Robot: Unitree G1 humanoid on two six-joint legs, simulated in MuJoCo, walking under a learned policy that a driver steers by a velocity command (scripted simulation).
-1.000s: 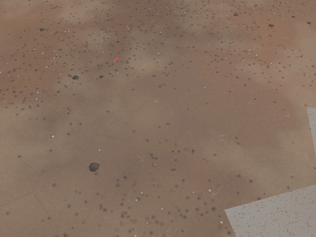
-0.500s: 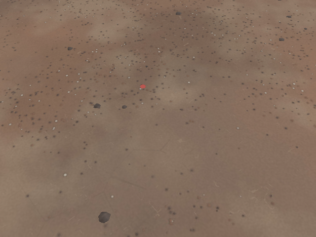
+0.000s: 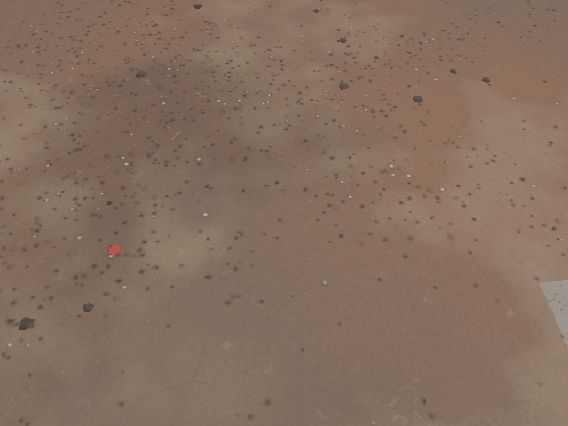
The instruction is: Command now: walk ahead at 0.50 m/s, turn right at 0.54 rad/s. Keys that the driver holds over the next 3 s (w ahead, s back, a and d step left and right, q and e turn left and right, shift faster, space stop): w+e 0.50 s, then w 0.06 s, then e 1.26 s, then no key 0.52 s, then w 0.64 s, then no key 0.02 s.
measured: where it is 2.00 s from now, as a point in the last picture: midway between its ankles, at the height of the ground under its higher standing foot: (341, 419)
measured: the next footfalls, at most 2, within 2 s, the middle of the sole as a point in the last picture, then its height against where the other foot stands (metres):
right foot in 0.20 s outside the picture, level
left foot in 0.68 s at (294, 376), level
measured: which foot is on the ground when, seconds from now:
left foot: down 0.00-0.22, up 0.24-0.66, down 0.68-1.00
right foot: up 0.00-0.18, down 0.20-0.70, up 0.72-1.00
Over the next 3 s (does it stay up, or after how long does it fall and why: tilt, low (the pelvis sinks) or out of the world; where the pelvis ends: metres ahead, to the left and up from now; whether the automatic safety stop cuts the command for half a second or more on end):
stays up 0.58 -0.35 -0.03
